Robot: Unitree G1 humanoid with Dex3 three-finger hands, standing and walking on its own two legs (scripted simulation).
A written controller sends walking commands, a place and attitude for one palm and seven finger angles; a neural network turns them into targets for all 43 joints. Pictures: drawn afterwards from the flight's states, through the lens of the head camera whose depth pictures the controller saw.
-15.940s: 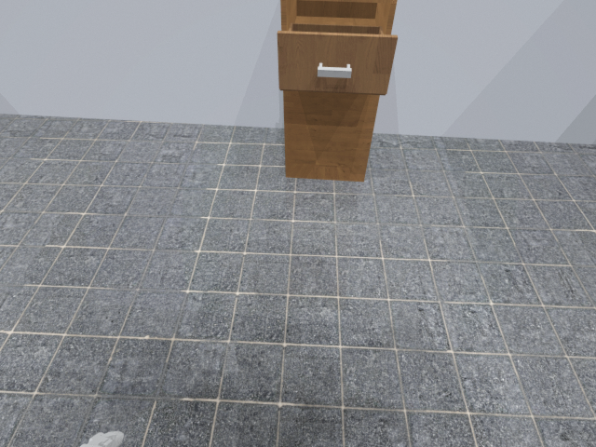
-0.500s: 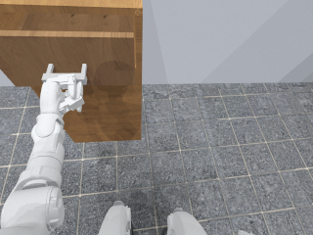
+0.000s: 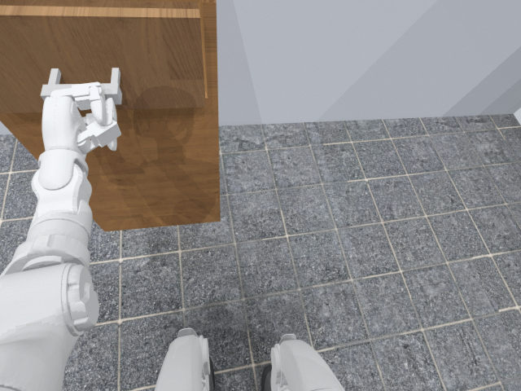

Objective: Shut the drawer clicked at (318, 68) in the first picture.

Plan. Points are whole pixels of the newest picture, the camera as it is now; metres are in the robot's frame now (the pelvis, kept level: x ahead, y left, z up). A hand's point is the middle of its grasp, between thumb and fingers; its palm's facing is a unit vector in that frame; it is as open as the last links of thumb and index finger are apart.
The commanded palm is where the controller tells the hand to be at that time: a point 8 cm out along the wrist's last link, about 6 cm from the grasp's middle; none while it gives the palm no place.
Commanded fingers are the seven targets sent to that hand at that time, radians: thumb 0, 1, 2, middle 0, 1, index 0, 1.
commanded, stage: push the drawer shut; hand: left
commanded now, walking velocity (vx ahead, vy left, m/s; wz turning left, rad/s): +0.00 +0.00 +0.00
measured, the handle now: (84, 84) +0.57 +0.24 +0.07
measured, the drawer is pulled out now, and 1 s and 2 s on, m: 0.03 0.00 0.00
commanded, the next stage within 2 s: pull the fist back off the drawer in 0.68 s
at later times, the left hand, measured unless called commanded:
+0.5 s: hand (103, 105) +0.54 +0.21 +0.06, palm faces +0.08 -1.00 -0.05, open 3.1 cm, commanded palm +0.56 +0.23 +0.07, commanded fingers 0.00 0.90 0.90 -1.40 -1.60 -1.40 -1.60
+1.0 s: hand (99, 102) +0.54 +0.21 +0.06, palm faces +0.07 -1.00 -0.05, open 3.4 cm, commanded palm +0.55 +0.23 +0.07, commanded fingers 0.00 0.90 0.90 -1.40 -1.60 -1.40 -1.60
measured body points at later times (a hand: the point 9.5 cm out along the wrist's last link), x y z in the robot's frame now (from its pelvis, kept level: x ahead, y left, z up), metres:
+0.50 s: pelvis -0.01 +0.00 -0.01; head +0.15 +0.05 +0.41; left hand +0.53 +0.26 +0.06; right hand -0.02 -0.26 -0.11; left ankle +0.06 +0.10 -0.64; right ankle +0.01 -0.11 -0.64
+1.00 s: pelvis -0.03 +0.01 -0.02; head +0.14 +0.06 +0.40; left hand +0.53 +0.27 +0.07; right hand -0.04 -0.25 -0.11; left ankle +0.06 +0.10 -0.64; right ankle +0.01 -0.11 -0.64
